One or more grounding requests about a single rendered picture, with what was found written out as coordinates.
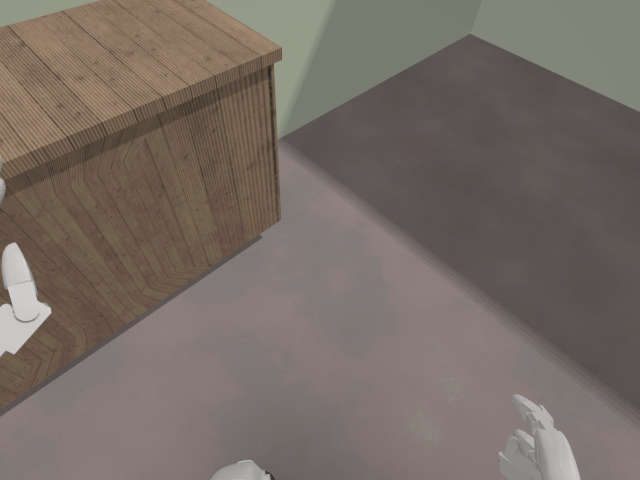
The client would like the robot left hand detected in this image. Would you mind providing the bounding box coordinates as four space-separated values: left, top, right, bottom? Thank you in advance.
0 155 51 358

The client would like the counter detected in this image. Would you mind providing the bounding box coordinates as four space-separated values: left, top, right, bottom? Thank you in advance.
0 0 282 409

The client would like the robot right hand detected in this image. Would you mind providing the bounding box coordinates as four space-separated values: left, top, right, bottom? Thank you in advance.
499 394 580 480

